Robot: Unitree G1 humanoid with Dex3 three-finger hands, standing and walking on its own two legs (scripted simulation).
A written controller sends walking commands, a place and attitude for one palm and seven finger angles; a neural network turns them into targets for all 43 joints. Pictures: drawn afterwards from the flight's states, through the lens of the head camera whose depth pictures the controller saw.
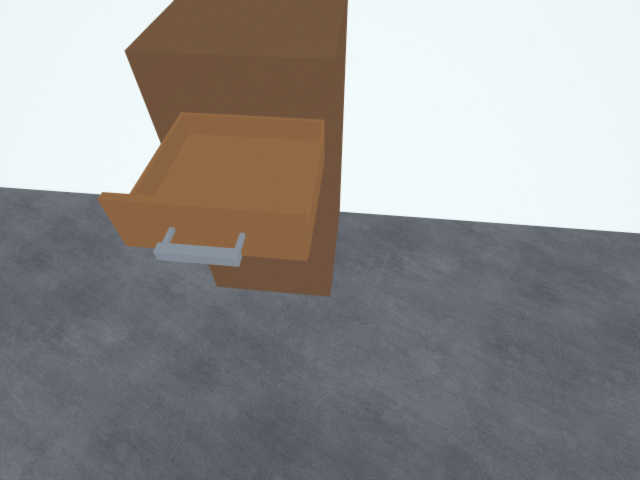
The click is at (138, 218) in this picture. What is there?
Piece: drawer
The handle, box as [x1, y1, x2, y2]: [153, 227, 245, 266]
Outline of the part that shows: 153,251 157,259 238,266 241,258 240,250 245,235 244,233 239,234 234,248 174,244 169,242 175,230 173,227 169,227 162,242 158,242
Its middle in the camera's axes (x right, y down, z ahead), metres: -0.23 +0.01 +0.73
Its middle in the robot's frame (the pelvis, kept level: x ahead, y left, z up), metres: +0.52 +0.26 -0.09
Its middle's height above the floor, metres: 0.69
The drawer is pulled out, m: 0.30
